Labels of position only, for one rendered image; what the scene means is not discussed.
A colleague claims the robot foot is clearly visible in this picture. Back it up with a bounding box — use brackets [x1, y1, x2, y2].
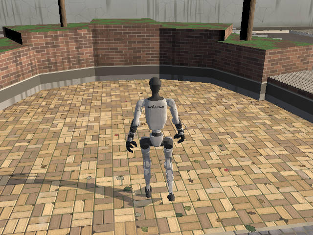
[167, 193, 175, 201]
[145, 186, 152, 198]

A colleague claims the robot left forearm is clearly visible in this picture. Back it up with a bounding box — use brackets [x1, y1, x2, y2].
[127, 119, 137, 142]

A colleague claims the robot left foot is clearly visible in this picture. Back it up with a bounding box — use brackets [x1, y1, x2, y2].
[145, 186, 152, 198]

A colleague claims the left robot hand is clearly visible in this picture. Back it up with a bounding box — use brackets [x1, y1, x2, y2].
[126, 141, 137, 153]

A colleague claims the robot left upper arm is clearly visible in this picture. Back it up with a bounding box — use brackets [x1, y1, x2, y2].
[133, 99, 146, 127]

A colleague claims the right robot hand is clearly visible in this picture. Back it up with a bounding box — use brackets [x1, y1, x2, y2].
[174, 133, 185, 143]

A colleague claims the robot right forearm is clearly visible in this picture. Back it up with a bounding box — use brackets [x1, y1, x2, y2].
[175, 118, 184, 135]

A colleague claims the robot right foot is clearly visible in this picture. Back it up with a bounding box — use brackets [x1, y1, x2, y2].
[167, 193, 175, 201]

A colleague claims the robot right upper arm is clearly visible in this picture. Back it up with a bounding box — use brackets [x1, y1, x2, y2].
[166, 98, 180, 124]

